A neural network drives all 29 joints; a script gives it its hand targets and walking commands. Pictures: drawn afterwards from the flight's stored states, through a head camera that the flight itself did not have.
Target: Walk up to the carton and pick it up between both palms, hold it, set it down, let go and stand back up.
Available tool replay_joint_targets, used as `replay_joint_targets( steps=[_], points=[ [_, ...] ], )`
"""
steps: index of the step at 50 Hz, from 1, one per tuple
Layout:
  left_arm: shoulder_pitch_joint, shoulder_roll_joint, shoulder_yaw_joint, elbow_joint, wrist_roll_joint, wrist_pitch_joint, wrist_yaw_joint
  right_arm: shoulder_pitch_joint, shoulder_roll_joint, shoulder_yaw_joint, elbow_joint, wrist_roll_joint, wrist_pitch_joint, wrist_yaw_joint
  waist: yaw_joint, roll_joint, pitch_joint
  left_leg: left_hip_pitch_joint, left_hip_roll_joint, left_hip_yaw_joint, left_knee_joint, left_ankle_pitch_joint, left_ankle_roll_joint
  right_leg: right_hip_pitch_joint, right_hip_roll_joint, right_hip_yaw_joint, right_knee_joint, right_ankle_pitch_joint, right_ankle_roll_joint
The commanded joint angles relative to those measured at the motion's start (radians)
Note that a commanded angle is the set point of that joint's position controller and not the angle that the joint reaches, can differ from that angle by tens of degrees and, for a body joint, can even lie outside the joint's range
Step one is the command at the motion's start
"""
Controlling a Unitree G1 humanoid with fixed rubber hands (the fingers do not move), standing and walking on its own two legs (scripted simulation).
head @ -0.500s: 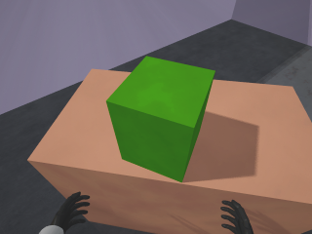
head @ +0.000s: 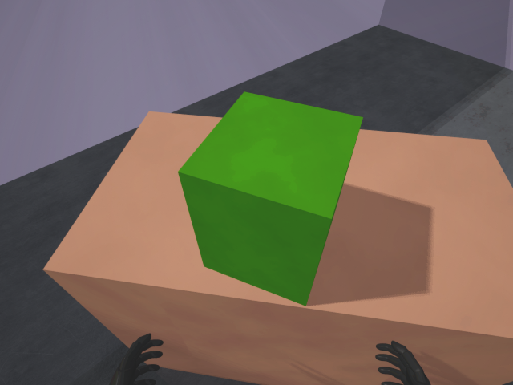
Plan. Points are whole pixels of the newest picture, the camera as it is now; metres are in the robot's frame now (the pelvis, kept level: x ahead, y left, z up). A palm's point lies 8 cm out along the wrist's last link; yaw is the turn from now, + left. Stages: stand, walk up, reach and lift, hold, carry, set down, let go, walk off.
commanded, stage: set down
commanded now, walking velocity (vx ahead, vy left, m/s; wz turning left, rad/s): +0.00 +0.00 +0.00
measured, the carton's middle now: (275, 199) +0.41 +0.00 +0.07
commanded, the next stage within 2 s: let go in 0.10 s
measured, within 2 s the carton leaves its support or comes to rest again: neither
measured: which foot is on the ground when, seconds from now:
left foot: down 0.00-1.00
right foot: down 0.00-1.00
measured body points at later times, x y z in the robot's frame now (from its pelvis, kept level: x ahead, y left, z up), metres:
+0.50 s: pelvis -0.02 +0.00 +0.00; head -0.01 +0.00 +0.45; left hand +0.15 +0.23 -0.09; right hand +0.14 -0.23 -0.09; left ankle -0.04 +0.11 -0.74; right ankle +0.01 -0.11 -0.74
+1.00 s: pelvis -0.02 +0.00 +0.00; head -0.04 -0.01 +0.45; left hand +0.04 +0.27 -0.11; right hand +0.05 -0.26 -0.14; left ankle -0.04 +0.11 -0.74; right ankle +0.01 -0.11 -0.74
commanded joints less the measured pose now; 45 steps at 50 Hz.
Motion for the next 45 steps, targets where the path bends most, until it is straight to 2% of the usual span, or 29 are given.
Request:
replay_joint_targets(
  steps=[1,8,22,29,30,31,33,35,38,45],
  points=[
    [-0.07,0.077,0.035,-0.114,0.016,-0.031,0.026,-0.064,-0.124,-0.039,-0.06,0.003,-0.052,0.016,-0.003,0.015,-0.158,-0.007,0.007,0.011,-0.036,0.39,-0.038,0.077,-0.013,0.001,-0.025,0.244,-0.014],
    [-0.084,0.07,0.047,-0.115,0.028,-0.013,0.03,-0.066,-0.127,-0.033,-0.052,0.007,-0.043,0.017,-0.001,0.008,-0.138,-0.027,-0.004,0.019,-0.051,0.334,-0.03,0.092,-0.025,0.019,-0.03,0.246,-0.007],
    [-0.092,0.086,0.03,-0.132,-0.009,-0.001,0.03,-0.053,-0.107,-0.049,-0.164,-0.018,0.005,0.007,0.0,-0.004,-0.105,-0.113,0.002,0.033,-0.085,0.158,-0.006,0.079,-0.028,0.03,-0.029,0.069,-0.013],
    [-0.092,0.091,0.022,-0.129,-0.02,-0.004,0.036,-0.051,-0.1,-0.057,-0.191,-0.031,0.023,0.006,0.002,-0.007,-0.094,-0.181,0.012,0.034,-0.101,0.091,0.006,0.104,-0.022,0.032,-0.011,0.025,-0.011],
    [0.048,0.15,0.077,-0.003,0.038,-0.082,0.028,0.043,-0.178,-0.051,-0.101,-0.015,0.095,-0.009,0.034,0.105,-0.141,-0.162,0.069,-0.077,-0.041,0.159,0.022,0.027,-0.139,0.1,0.029,0.136,-0.011],
    [0.077,0.176,0.084,0.025,0.033,-0.113,0.015,0.08,-0.172,-0.049,-0.104,-0.007,0.126,-0.014,0.01,0.075,-0.163,-0.124,0.089,-0.099,-0.043,0.121,0.032,0.009,-0.158,0.115,0.026,0.118,-0.015],
    [0.05,0.161,0.088,0.035,0.032,-0.156,0.002,0.081,-0.169,-0.045,-0.105,-0.006,0.147,-0.013,-0.002,0.012,-0.187,-0.083,0.1,-0.117,-0.036,0.167,0.041,-0.017,-0.16,0.116,0.034,0.169,-0.013],
    [0.048,0.141,0.085,0.047,0.031,-0.174,-0.005,0.085,-0.167,-0.042,-0.088,-0.01,0.156,-0.011,-0.005,-0.022,-0.15,-0.096,0.092,-0.123,-0.044,0.127,0.04,-0.044,-0.154,0.11,0.017,0.146,-0.013],
    [0.067,0.141,0.084,0.07,0.029,-0.18,-0.01,0.097,-0.172,-0.039,-0.067,-0.014,0.162,-0.006,-0.007,-0.019,-0.081,-0.131,0.085,-0.127,-0.053,0.106,0.038,-0.077,-0.156,0.113,0.003,0.136,-0.017],
    [0.128,0.162,0.076,0.12,0.021,-0.185,-0.005,0.146,-0.193,-0.031,-0.023,-0.014,0.165,-0.01,-0.008,-0.014,-0.096,-0.131,0.08,-0.142,-0.061,0.122,0.035,-0.05,-0.156,0.104,0.003,0.147,-0.019]
  ],
)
